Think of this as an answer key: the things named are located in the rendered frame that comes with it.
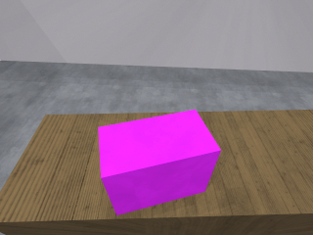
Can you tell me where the pedestal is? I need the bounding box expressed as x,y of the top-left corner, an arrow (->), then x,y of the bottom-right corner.
0,110 -> 313,235

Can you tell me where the carton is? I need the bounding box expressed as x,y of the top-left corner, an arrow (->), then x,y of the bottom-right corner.
98,110 -> 221,215

